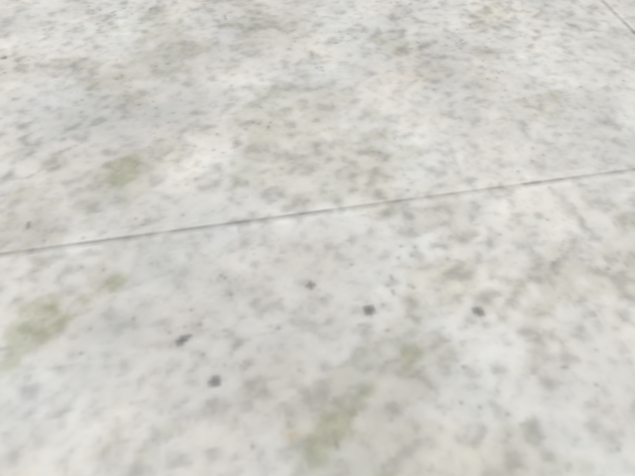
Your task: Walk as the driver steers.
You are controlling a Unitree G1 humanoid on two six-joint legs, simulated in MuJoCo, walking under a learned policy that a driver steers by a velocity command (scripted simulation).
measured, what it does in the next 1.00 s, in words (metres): walks ahead, turning left: right foot, then left foot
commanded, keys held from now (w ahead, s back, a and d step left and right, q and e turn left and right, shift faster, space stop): w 0.34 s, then w+q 0.66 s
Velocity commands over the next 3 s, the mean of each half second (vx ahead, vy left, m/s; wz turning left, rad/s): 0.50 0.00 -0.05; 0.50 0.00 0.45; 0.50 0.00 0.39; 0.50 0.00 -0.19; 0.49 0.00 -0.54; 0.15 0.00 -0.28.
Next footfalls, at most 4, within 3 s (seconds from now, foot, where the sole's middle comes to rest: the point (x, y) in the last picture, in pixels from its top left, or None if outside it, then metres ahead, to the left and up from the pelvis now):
0.26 right None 0.29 -0.12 -0.78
0.80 left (281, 439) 0.57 0.07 -0.78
1.34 right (297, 301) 0.92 0.03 -0.78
1.86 left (183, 259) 1.06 0.33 -0.78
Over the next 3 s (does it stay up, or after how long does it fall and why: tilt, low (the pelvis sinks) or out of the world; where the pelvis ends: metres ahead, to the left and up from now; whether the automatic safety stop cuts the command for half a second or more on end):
stays up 1.42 0.28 -0.01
